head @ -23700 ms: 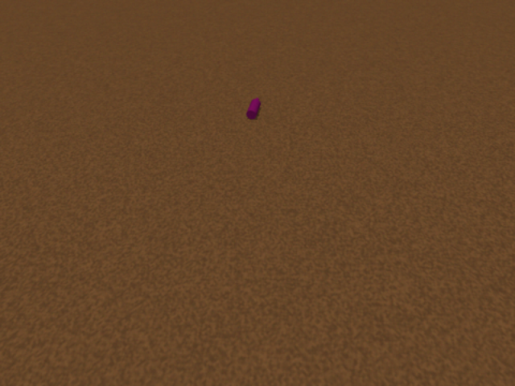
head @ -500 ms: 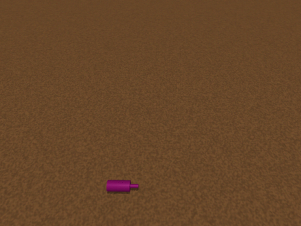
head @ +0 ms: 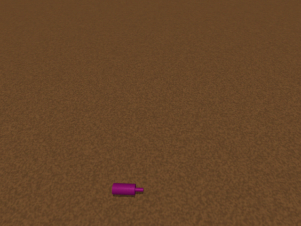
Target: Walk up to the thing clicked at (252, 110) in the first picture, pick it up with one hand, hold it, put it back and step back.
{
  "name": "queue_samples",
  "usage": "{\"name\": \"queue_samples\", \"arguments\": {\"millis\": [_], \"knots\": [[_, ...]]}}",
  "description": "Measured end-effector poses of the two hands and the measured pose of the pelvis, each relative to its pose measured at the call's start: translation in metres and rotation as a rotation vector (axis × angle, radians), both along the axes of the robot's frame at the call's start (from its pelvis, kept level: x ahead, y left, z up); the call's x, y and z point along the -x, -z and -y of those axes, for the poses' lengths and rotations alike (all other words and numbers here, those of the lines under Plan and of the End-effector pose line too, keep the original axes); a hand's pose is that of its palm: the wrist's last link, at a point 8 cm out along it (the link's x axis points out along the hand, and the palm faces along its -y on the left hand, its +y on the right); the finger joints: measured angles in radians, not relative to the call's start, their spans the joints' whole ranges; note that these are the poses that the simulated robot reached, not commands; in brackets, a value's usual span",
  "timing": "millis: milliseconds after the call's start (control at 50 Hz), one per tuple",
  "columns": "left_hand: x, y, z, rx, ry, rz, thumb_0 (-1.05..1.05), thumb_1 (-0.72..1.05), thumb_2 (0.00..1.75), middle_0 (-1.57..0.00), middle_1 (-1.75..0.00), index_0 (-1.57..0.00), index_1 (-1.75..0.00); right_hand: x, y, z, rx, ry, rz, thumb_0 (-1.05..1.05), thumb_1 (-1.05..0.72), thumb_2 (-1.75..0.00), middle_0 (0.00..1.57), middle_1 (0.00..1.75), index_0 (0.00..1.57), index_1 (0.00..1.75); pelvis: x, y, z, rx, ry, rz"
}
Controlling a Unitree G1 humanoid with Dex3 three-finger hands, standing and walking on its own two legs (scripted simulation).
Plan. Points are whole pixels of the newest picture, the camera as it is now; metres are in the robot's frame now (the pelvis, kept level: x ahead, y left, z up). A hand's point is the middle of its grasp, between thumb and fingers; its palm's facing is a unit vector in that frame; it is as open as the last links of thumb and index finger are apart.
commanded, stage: walk up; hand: left
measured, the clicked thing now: (128, 189) +0.49 +0.19 -0.75
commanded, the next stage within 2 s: stand in 0.44 s
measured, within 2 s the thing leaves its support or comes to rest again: neither
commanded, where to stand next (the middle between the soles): +0.10 +0.02 m, yaw -3 degrees
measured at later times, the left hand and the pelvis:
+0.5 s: hand out of the picture +0.09 +0.25 -0.15, palm faces +0.01 -0.94 -0.33, open 7.3 cm; pelvis +0.01 +0.00 +0.00, yaw +1 degrees
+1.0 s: hand out of the picture +0.07 +0.25 -0.15, palm faces -0.02 -0.94 -0.34, open 7.3 cm; pelvis +0.00 -0.01 +0.00, yaw +0 degrees
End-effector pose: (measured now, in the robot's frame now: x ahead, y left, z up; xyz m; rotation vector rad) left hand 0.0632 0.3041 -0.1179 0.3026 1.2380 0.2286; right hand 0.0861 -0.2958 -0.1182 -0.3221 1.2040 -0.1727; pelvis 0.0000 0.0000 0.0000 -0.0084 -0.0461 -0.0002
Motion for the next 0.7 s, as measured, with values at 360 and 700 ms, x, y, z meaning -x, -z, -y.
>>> {"name": "queue_samples", "arguments": {"millis": [360, 700], "knots": [[-0.014, 0.002, 0.009, 0.020, -0.005, 0.017, 0.00, 0.91, 0.90, -0.20, -0.29, -0.20, -0.30, 0.011, 0.002, 0.002, 0.007, 0.019, -0.045, 0.00, -0.91, -0.89, 0.20, 0.30, 0.20, 0.30, -0.007, -0.001, 0.002, 0.000, -0.014, -0.009], [-0.021, -0.003, 0.011, 0.007, 0.026, 0.029, 0.00, 0.91, 0.90, -0.20, -0.29, -0.20, -0.30, -0.005, -0.003, 0.004, 0.007, 0.007, 0.018, 0.00, -0.91, -0.89, 0.20, 0.30, 0.20, 0.30, -0.007, -0.002, 0.004, -0.006, 0.000, -0.003]]}}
